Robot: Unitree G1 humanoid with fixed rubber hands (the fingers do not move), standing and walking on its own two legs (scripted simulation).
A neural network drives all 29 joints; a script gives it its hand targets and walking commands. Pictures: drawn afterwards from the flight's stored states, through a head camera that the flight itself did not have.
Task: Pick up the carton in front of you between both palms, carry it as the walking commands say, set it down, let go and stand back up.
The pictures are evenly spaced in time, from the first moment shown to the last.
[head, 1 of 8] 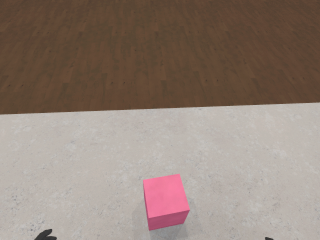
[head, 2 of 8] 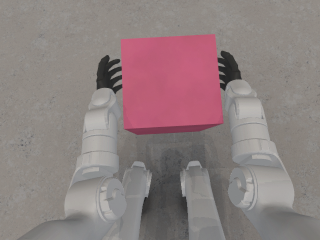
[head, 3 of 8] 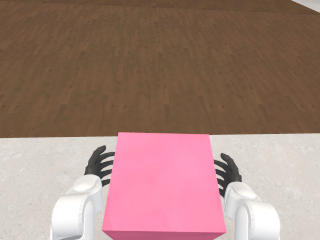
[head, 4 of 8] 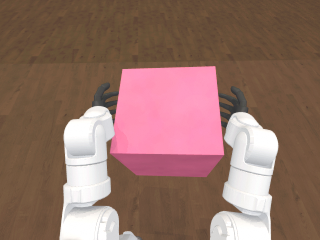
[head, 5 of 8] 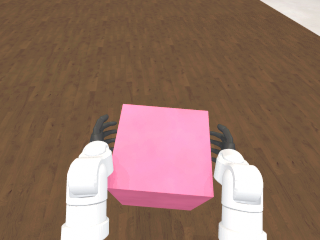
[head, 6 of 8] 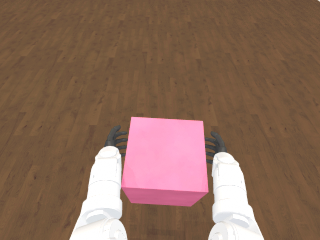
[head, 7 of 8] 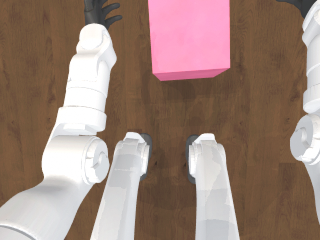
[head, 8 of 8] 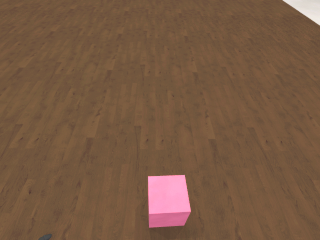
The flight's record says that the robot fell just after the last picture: no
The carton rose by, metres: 0.98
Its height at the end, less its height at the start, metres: +0.28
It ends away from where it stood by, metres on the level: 5.53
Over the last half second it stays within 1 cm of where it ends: yes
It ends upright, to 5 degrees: yes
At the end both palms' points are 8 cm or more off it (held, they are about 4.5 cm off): yes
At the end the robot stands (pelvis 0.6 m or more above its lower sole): yes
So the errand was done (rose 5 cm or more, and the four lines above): yes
